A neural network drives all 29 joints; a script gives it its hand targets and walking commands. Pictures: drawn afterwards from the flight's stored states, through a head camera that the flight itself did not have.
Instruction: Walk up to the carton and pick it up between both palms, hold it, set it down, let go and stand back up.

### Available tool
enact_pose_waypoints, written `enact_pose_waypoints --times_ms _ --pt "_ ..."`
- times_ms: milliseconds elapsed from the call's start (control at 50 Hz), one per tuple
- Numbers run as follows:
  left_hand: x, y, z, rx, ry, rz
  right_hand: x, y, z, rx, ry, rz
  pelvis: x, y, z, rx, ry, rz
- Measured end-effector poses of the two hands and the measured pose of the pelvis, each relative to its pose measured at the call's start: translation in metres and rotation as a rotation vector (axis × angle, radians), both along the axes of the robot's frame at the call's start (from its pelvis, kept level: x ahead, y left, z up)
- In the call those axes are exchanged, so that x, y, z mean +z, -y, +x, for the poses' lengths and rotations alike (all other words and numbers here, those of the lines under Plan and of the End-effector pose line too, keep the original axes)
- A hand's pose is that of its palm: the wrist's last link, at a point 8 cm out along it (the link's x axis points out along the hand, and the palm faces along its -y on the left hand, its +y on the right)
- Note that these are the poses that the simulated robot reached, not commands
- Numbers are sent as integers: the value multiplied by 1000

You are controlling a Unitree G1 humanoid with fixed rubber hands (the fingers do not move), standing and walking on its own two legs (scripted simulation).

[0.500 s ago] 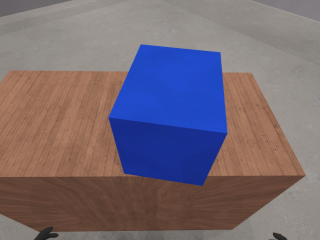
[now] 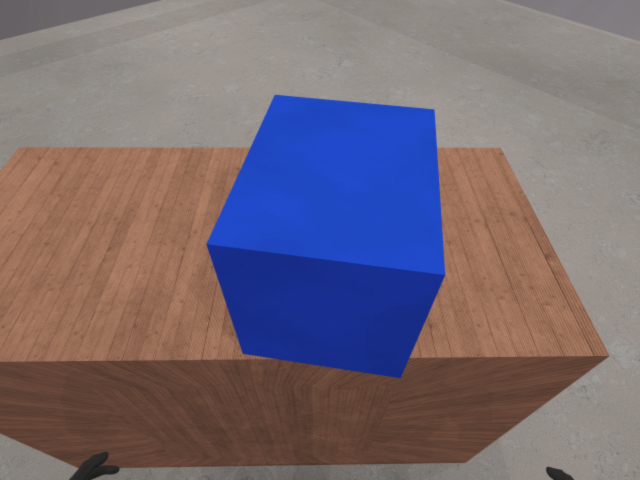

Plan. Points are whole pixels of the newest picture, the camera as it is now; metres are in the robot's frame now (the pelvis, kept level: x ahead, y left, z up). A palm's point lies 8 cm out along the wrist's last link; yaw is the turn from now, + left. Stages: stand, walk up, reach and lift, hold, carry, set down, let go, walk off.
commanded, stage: walk up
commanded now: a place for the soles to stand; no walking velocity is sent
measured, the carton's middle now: (336, 234) +0.41 +0.00 +0.06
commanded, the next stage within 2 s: reach and lift in 0.72 s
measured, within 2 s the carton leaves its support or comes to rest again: neither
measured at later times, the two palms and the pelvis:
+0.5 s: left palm out of the picture +0.09 +0.32 -0.10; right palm out of the picture +0.08 -0.31 -0.10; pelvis +0.00 +0.00 +0.00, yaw +0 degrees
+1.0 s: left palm (116, 416) +0.20 +0.28 -0.07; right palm (564, 454) +0.17 -0.30 -0.08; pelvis +0.00 +0.00 -0.01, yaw +0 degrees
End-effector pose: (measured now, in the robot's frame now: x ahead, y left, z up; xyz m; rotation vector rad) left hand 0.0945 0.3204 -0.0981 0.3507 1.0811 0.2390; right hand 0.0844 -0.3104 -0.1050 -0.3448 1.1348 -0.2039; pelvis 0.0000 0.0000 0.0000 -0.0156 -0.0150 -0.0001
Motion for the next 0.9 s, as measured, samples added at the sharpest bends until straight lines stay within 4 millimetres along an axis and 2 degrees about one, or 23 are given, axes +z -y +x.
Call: enact_pose_waypoints --times_ms 200,760,800,900 --pt "-2 -1 -7 9 -19 -1 0 -1 -3 -3 -4 1 0 0 -2 0 1 0" --pt "-2 0 -6 17 -44 8 2 4 5 -5 11 -4 -1 1 -2 1 1 2" --pt "-2 2 11 29 -65 17 0 1 17 -7 71 17 -5 2 -6 1 14 3" --pt "17 25 87 -14 61 -11 8 -14 56 55 208 47 -14 4 -8 1 48 8"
